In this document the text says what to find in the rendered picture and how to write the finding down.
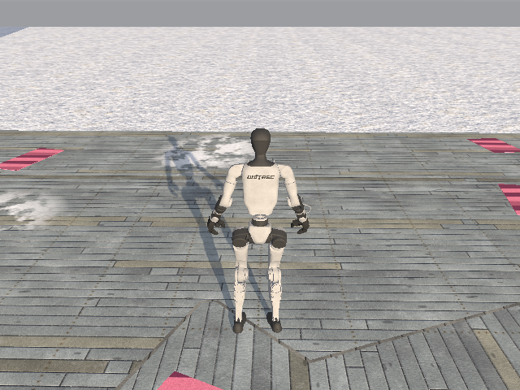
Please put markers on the right robot forearm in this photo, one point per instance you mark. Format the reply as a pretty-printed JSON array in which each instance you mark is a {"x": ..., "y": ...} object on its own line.
[{"x": 300, "y": 211}]

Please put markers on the left robot hand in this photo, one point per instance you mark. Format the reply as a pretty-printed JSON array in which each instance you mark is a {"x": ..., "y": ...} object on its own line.
[{"x": 211, "y": 225}]

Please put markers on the left robot forearm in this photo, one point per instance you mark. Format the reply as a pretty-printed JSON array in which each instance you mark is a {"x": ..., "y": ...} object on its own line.
[{"x": 218, "y": 211}]

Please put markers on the humanoid robot head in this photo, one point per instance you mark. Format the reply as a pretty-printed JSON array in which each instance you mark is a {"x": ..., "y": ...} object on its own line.
[{"x": 260, "y": 140}]

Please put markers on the right robot hand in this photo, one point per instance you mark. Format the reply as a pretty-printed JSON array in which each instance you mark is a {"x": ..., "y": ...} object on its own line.
[{"x": 305, "y": 225}]

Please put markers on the left robot upper arm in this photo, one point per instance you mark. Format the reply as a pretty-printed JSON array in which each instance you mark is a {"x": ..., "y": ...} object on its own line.
[{"x": 230, "y": 184}]

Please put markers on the right robot upper arm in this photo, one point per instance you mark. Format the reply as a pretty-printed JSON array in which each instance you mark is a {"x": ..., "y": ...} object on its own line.
[{"x": 290, "y": 184}]

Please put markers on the right robot shin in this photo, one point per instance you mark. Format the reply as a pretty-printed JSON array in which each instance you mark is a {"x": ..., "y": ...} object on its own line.
[{"x": 275, "y": 291}]

